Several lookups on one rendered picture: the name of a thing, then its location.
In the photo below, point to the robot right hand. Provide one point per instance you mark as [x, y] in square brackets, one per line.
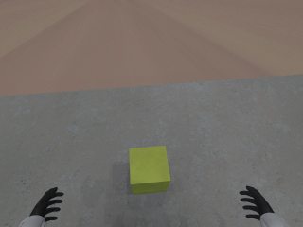
[262, 206]

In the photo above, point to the carton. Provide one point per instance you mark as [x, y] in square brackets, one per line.
[149, 170]

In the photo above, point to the robot left forearm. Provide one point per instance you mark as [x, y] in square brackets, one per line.
[33, 221]

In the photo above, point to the robot right forearm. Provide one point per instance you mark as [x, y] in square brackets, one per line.
[272, 220]

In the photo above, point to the robot left hand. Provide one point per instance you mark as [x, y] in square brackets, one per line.
[41, 209]

